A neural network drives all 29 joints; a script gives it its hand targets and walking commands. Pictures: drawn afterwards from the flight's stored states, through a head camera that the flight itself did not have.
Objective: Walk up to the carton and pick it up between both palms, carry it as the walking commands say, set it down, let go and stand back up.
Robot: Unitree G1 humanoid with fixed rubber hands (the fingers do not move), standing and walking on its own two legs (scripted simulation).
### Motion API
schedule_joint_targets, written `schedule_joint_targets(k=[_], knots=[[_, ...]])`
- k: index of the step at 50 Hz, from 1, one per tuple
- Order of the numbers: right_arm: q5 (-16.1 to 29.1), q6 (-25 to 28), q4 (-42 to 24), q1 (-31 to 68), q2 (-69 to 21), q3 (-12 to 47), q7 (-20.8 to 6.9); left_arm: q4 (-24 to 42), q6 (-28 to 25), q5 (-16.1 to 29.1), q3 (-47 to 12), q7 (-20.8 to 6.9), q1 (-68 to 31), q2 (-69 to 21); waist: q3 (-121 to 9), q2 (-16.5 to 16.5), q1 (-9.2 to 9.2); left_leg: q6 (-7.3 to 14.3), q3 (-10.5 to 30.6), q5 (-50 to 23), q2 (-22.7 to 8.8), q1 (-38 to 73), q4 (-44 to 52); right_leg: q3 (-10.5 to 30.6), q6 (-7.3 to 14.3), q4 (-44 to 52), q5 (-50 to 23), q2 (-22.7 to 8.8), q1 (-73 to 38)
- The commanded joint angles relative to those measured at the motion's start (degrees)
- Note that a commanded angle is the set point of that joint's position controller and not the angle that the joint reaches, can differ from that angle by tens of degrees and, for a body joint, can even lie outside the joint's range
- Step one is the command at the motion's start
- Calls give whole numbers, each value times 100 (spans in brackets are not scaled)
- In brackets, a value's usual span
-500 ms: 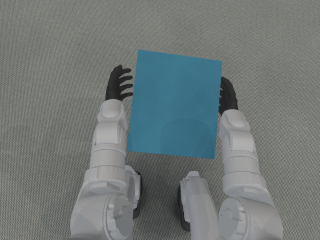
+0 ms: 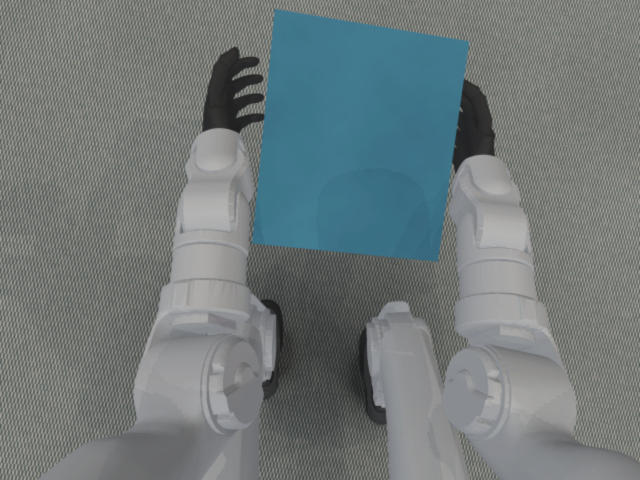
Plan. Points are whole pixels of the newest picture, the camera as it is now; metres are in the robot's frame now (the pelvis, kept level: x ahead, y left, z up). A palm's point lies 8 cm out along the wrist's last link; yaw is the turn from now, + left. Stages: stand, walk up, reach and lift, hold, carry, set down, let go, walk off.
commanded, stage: set down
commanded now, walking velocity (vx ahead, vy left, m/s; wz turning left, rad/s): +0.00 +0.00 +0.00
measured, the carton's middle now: (340, 155) +0.49 -0.01 -0.17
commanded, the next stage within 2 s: none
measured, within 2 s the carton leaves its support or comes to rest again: neither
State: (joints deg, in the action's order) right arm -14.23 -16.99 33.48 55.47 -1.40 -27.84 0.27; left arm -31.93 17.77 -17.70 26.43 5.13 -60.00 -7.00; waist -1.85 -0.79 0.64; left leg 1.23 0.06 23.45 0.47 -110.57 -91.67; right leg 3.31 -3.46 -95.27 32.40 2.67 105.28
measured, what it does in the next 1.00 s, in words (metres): lowers itself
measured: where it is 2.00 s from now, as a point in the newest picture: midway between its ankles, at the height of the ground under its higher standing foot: (321, 378)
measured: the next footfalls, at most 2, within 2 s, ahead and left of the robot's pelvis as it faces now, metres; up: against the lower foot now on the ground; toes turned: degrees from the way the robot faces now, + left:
none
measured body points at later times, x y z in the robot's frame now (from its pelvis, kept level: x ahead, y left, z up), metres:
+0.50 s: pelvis -0.02 +0.00 -0.06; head +0.35 +0.02 +0.19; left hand +0.53 +0.12 -0.21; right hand +0.52 -0.15 -0.22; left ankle +0.12 +0.11 -0.50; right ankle +0.07 -0.14 -0.50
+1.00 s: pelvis -0.02 +0.00 -0.11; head +0.36 +0.01 +0.11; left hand +0.56 +0.12 -0.27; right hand +0.53 -0.16 -0.29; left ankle +0.12 +0.11 -0.50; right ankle +0.07 -0.14 -0.50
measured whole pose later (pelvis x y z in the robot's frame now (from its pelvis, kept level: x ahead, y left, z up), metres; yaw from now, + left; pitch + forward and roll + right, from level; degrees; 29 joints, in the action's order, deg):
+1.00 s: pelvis -0.02 +0.00 -0.11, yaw +0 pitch +32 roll -2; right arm -5.0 -18.4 38.3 80.6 8.6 -26.1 5.0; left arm -45.8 18.4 -9.5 21.2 6.8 -90.3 7.4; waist 30.0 0.3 0.5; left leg 1.1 0.1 26.7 0.8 -120.6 -115.0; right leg 3.3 -4.5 -119.8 38.2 3.7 113.9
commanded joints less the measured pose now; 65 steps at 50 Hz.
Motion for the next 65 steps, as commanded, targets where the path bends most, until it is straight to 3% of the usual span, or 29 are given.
schedule_joint_targets(k=[1,3,4,5,6,12,14,17,20,21,22,23,26,27,28,29,30,33,35,38,40,46,50,53,54,55,57,61,65], knots=[[1147,208,196,4364,-4888,3041,-1123,-1288,78,781,-3262,-1173,-3106,-5136,-5895,695,322,-296,35,-1708,886,4620,144,-632,146,843,-1479,784,-911],[945,132,321,4282,-5086,2705,-1128,-1157,133,730,-3072,-1191,-3073,-5082,-5801,571,471,-238,58,-1451,848,4562,239,-724,204,796,-1447,788,-1098],[943,112,219,4526,-5024,2765,-1140,-1093,97,696,-2904,-1229,-3364,-4716,-5902,306,139,-167,55,-1037,816,4079,102,-693,179,598,-1103,733,-1230],[1105,195,-91,4887,-5075,3089,-1124,-906,30,898,-3206,-1238,-3581,-5194,-6155,29,437,-102,129,-1273,908,4063,125,-827,124,572,-1404,799,-1292],[1227,196,-25,4913,-4728,3021,-1161,-1228,94,708,-3109,-1251,-3413,-4844,-6078,687,188,-229,-9,-1402,839,4462,13,-680,131,578,-1335,775,-784],[1405,218,-285,5490,-5033,3453,-1063,-968,-65,909,-3090,-1187,-3725,-4371,-6612,-462,-64,-65,1,-1371,897,3576,-300,-774,33,244,-1466,790,-1390],[1534,153,-147,5244,-5015,3634,-1005,-719,-84,1114,-3384,-1211,-3826,-4310,-6936,-266,-97,-175,-61,-1738,891,3863,-485,-768,-13,172,-1776,727,-1653],[1559,260,-785,5872,-4397,3574,-840,-1017,61,1276,-3471,-1165,-4096,-4712,-7567,455,409,-227,-145,-1403,861,4715,-738,-794,102,1,-1323,726,-1348],[1478,122,-18,5984,-4300,3484,-1003,-948,56,1177,-3425,-1139,-4391,-4231,-7192,55,157,-149,4,-1167,833,4260,-699,-877,90,-127,-1036,641,-1061],[1505,171,-665,6033,-4368,3629,-902,-760,120,1467,-3739,-1142,-4508,-4495,-7953,197,476,-240,90,-1406,790,4883,-838,-915,94,-197,-1234,665,-1363],[1692,132,-667,6531,-4165,3642,-939,-936,170,1403,-3524,-1131,-4565,-4133,-7839,30,119,-178,35,-1175,807,4765,-876,-909,123,-267,-1007,642,-1338],[1696,49,-514,6190,-4380,3520,-947,-795,180,1345,-3687,-1116,-4480,-4189,-7663,319,450,-190,118,-1446,765,4801,-814,-1011,94,-302,-1312,688,-1148],[2050,114,-1304,7040,-3891,4134,-862,-271,160,1785,-4034,-1016,-5111,-3960,-9451,490,216,-237,38,-2152,766,6071,-1171,-960,88,-611,-1696,610,-1817],[1991,50,-1279,7078,-3918,4110,-861,-26,220,1966,-4300,-988,-5409,-4020,-9765,289,538,-196,72,-2020,748,5932,-1271,-969,181,-676,-1724,610,-2109],[1990,-11,-955,6957,-3878,4055,-808,-273,227,1785,-3873,-933,-5379,-3583,-9883,159,209,-237,-55,-1744,807,5962,-1289,-1030,167,-718,-1474,612,-2327],[2332,-10,-2038,7222,-3825,4552,-720,591,268,2290,-4462,-930,-5446,-3778,-11165,-26,560,-227,105,-2335,750,6679,-1434,-1127,180,-890,-2309,650,-3283],[2529,-15,-1799,7678,-3937,4672,-695,335,230,2231,-4442,-948,-5574,-3490,-11219,125,-78,-154,-36,-2687,812,6789,-1508,-1113,80,-1003,-2288,643,-3096],[2052,-68,-722,7641,-3594,3986,-711,-1431,355,1769,-3441,-992,-4770,-3976,-8061,-414,180,-3,17,-1384,793,5056,-1519,-1044,36,-832,-1131,532,-1996],[1670,-110,311,6886,-4272,3489,-887,-2550,375,1286,-2720,-1373,-4266,-4210,-5828,-377,-173,101,-127,-513,763,3345,-1497,-771,86,-685,-432,498,-1345],[1765,57,-270,7304,-3937,3450,-1079,-1971,135,1119,-2392,-1603,-4730,-3598,-6076,-556,-305,98,-229,-620,735,3097,-1651,-884,-30,-764,-520,488,-1380],[1544,-7,708,6884,-4002,3061,-1023,-2172,162,1253,-2581,-1663,-5057,-3677,-5611,-372,147,79,-65,-566,661,2991,-1734,-925,130,-1012,-695,480,-1103],[1925,285,-693,8057,-3030,3686,-940,-1417,-28,1943,-3207,-1413,-5710,-3719,-7201,-9,473,-33,38,-1714,706,4316,-2184,-915,166,-1265,-1466,463,-1498],[1781,230,255,7566,-3456,3445,-1057,-2729,47,1425,-2568,-1438,-4749,-3593,-5083,-196,-80,32,-123,-1005,666,3503,-2098,-852,67,-1241,-492,455,-398],[1632,157,855,6593,-3794,3087,-1219,-2332,-20,1467,-2633,-1572,-5051,-3465,-4900,-258,204,11,61,-1218,627,3499,-2188,-1007,128,-1436,-885,482,-458],[1859,245,475,7053,-3519,3391,-1200,-2295,-43,1356,-2526,-1529,-4670,-3378,-5215,-279,-97,44,190,-1496,625,3908,-2213,-1145,-26,-1627,-969,468,-283],[1798,236,413,6903,-3513,3376,-1210,-2386,2,1479,-2612,-1540,-4684,-3488,-5681,-132,244,5,136,-1695,614,4283,-2311,-1144,23,-1617,-1206,452,-479],[2103,345,-84,7198,-3774,3800,-1180,-1565,-220,1710,-2919,-1412,-5285,-3410,-6655,-42,-225,-15,118,-2611,597,4882,-2475,-948,48,-1755,-1698,413,-511],[2376,465,-523,7661,-3314,4049,-962,-1698,-148,2111,-3374,-1299,-4870,-3684,-7210,137,267,33,200,-3096,642,5198,-2685,-935,57,-1789,-2102,472,-780],[2230,477,-148,7119,-3490,3998,-982,-2003,-212,2101,-3134,-1400,-4794,-3781,-6642,-362,226,75,71,-2526,670,4044,-2755,-944,44,-1956,-2115,483,-1133]])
